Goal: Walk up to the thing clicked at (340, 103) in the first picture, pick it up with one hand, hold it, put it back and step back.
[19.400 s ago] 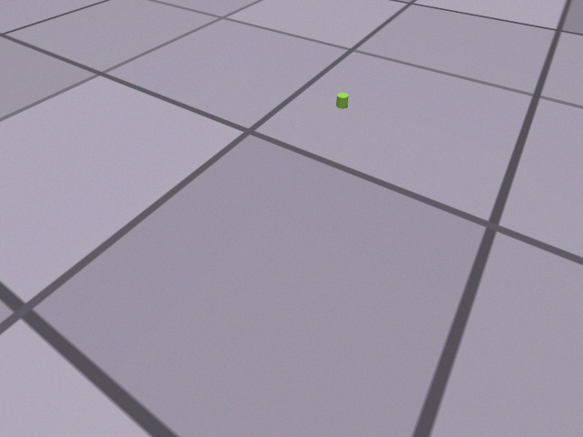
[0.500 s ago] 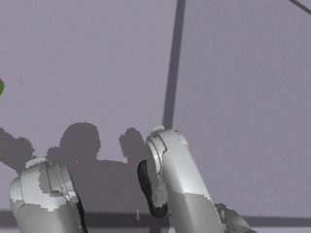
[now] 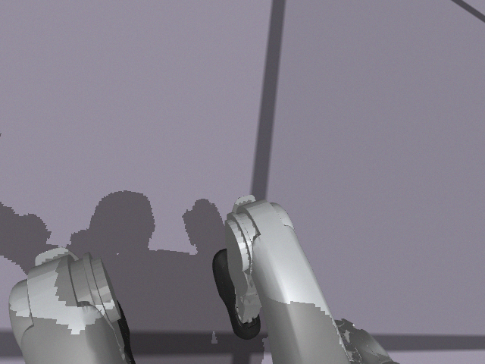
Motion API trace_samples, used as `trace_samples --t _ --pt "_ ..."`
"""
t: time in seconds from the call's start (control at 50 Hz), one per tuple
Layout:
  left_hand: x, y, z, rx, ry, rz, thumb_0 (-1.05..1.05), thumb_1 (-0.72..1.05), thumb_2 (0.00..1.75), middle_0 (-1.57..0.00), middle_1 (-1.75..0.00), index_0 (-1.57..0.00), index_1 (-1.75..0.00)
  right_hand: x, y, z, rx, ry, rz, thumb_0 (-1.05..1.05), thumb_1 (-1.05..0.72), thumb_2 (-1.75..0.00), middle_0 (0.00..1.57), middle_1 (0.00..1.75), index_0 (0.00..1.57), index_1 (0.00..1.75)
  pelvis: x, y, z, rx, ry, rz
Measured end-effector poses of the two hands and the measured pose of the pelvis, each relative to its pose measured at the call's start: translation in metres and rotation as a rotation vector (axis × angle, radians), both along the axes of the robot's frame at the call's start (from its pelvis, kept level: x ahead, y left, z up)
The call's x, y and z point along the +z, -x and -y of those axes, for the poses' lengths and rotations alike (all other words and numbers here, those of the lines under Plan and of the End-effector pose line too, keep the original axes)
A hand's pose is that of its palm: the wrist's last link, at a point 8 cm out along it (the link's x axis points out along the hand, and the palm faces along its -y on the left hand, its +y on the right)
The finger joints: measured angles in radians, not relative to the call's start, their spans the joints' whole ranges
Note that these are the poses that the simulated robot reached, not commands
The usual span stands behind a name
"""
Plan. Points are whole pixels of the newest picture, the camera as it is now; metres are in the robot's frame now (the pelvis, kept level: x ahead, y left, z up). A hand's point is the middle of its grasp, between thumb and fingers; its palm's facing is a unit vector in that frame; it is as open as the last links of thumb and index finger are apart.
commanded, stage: rise first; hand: left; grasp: from above
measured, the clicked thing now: out of the picture +0.53 +0.34 -0.29
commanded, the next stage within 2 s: none
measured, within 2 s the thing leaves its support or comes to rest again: neither
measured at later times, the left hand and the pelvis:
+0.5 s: hand out of the picture +0.48 +0.38 -0.16, palm faces -0.46 -0.10 -0.88, open 14.3 cm; pelvis +0.00 +0.00 +0.00, yaw +0 degrees
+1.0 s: hand out of the picture +0.49 +0.37 -0.17, palm faces -0.45 -0.10 -0.89, open 14.4 cm; pelvis +0.00 +0.00 +0.00, yaw +0 degrees
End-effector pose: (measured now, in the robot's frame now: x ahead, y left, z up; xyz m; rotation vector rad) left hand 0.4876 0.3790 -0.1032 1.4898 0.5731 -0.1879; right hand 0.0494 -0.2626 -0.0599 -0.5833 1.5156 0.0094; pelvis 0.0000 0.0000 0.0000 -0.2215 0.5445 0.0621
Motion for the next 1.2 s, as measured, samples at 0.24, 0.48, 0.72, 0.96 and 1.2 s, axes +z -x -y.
trace_samples --t 0.24,0.48,0.72,0.96,1.2 --pt "-0.0023 -0.0031 0.0003 -0.009 0.006 0.023 0.00 -0.59 1.06 -0.08 -1.00 -0.07 -1.02 0.0022 -0.0041 0.0023 0.013 0.011 -0.007 0.00 -0.91 -0.90 0.20 0.30 0.21 0.30 -0.0002 -0.0018 0.0007 0.000 0.003 -0.003" --pt "-0.0038 -0.0014 0.0023 -0.008 0.012 0.003 0.00 -0.59 1.06 -0.08 -0.99 -0.07 -1.01 0.0014 -0.0082 0.0016 0.017 0.004 0.004 0.00 -0.91 -0.90 0.20 0.30 0.21 0.30 0.0009 -0.0014 0.0002 -0.001 0.003 -0.003" --pt "-0.0016 -0.0048 0.0034 -0.014 0.007 0.027 0.00 -0.59 1.07 -0.08 -0.99 -0.06 -1.01 0.0017 -0.0054 0.0004 0.011 0.005 0.003 0.00 -0.91 -0.90 0.20 0.30 0.21 0.30 -0.0002 -0.0017 0.0002 -0.001 0.004 -0.004" --pt "-0.0040 -0.0029 0.0040 -0.006 0.007 0.004 0.00 -0.59 1.06 -0.08 -0.99 -0.06 -1.01 -0.0002 -0.0033 0.0014 0.012 0.001 0.005 0.00 -0.91 -0.89 0.20 0.30 0.21 0.30 -0.0010 -0.0005 0.0009 -0.002 0.001 0.001" --pt "-0.0031 -0.0078 0.0016 -0.004 0.002 0.025 0.00 -0.59 1.07 -0.08 -0.99 -0.06 -1.01 0.0025 -0.0032 0.0032 0.016 0.013 -0.007 0.00 -0.91 -0.89 0.20 0.30 0.21 0.30 -0.0014 -0.0020 0.0012 -0.003 0.003 -0.003"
